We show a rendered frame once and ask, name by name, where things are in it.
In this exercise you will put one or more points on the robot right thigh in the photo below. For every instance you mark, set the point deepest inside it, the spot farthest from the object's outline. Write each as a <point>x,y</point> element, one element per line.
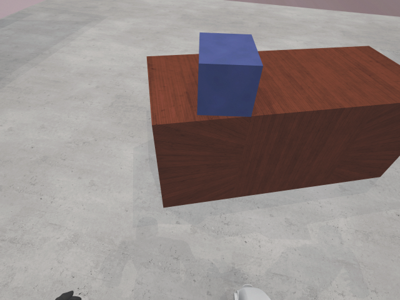
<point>250,293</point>

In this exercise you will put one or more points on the pedestal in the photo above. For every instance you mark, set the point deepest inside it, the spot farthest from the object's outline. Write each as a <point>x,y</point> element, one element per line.
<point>321,116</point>

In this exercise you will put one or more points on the carton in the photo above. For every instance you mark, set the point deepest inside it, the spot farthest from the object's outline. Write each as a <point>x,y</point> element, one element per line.
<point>228,76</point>

